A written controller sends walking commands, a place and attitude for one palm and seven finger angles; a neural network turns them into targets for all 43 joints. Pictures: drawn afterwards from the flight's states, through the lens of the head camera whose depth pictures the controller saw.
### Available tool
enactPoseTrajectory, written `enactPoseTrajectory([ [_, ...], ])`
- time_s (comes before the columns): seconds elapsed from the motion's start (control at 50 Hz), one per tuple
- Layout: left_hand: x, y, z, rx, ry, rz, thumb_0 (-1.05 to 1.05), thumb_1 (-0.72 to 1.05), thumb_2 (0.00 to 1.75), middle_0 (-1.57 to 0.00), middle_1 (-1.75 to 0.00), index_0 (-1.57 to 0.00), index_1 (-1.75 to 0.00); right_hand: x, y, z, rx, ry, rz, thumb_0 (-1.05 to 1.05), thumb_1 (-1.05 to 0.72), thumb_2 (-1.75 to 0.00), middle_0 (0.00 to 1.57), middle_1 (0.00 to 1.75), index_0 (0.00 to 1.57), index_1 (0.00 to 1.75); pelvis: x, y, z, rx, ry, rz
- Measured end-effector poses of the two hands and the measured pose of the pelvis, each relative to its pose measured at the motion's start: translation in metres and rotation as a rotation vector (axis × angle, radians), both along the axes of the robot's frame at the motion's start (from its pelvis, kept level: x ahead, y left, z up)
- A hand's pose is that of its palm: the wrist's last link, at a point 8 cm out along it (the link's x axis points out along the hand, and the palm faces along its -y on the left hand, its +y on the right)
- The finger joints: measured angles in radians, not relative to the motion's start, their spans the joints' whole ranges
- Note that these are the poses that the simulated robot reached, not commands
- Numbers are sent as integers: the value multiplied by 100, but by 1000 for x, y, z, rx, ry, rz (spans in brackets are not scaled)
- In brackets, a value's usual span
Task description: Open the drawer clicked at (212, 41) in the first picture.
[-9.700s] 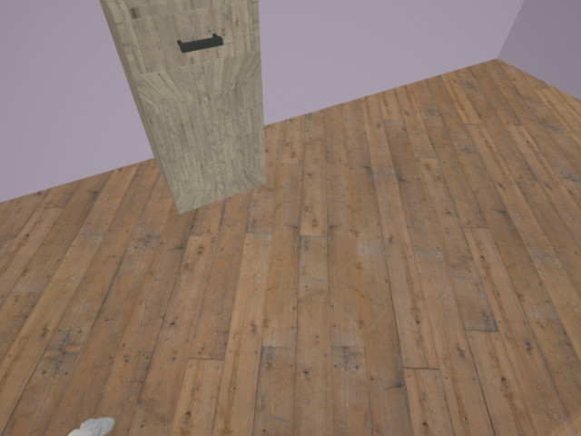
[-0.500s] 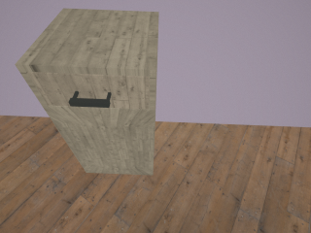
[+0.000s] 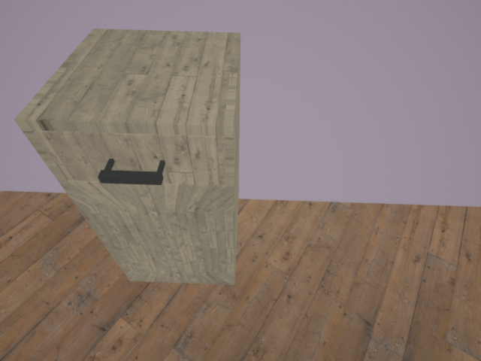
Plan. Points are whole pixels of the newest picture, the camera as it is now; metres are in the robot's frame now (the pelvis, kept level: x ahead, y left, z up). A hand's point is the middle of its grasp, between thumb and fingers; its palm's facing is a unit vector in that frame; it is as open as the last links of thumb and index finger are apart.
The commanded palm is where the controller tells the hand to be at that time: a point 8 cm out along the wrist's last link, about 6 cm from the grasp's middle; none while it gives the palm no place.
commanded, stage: come to a stop and stand still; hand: left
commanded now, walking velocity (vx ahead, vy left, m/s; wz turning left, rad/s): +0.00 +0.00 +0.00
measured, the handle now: (133, 170) +0.49 +0.28 -0.02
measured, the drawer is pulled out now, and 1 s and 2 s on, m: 0.00 0.00 0.00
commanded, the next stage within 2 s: look again from close up in 1.00 s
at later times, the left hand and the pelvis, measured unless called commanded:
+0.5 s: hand out of the picture -0.01 +0.18 -0.18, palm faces +0.00 -0.99 -0.17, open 7.3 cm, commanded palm none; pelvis -0.01 +0.02 -0.01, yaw -1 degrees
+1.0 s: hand out of the picture +0.00 +0.21 -0.18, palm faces -0.01 -0.98 -0.17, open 7.4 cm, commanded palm none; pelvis +0.00 +0.05 +0.00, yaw -2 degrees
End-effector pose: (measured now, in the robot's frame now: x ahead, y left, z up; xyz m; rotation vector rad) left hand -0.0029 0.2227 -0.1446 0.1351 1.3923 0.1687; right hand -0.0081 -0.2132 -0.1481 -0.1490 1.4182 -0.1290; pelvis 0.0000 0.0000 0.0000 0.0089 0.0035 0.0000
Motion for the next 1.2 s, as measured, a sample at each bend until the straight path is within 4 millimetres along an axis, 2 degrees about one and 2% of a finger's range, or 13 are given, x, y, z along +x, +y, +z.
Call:
enactPoseTrajectory([
  [0.26,-18,-15,1,-26,46,6,1,92,90,-20,-30,-20,-30,-8,8,-1,22,22,-7,1,-92,-90,19,30,20,30,3,-1,2,2,-4,-4],
  [0.34,-23,-14,0,-16,34,-14,1,92,90,-20,-30,-20,-30,-10,4,-3,15,27,-21,2,-93,-90,20,30,20,30,-5,3,-1,-23,8,-7],
  [0.46,-20,2,-10,-30,32,-35,1,91,90,-20,-30,-20,-30,-9,10,-2,-11,-35,-29,1,-93,-90,19,30,20,30,-10,17,-7,-33,-5,-9],
  [0.64,3,34,-4,2,-34,-47,1,92,90,-20,-30,-20,-30,-16,35,-1,8,-23,-12,1,-93,-90,19,30,20,30,-9,34,-4,-16,-15,-17],
  [0.78,6,43,-2,7,-23,-56,1,91,90,-20,-30,-20,-30,-19,47,-1,19,-9,-19,1,-92,-90,20,30,20,30,-6,42,-2,-11,-14,-26],
  [0.96,-1,39,-3,-15,20,-47,1,91,90,-20,-30,-20,-30,-15,52,0,17,2,-25,0,-91,-90,20,30,20,30,-1,47,-1,-8,-14,-31],
  [1.2,-10,26,-4,-36,57,-33,1,91,90,-20,-30,-20,-30,-9,48,0,9,4,-31,0,-91,-90,19,30,20,30,5,44,-1,-6,-14,-34],
])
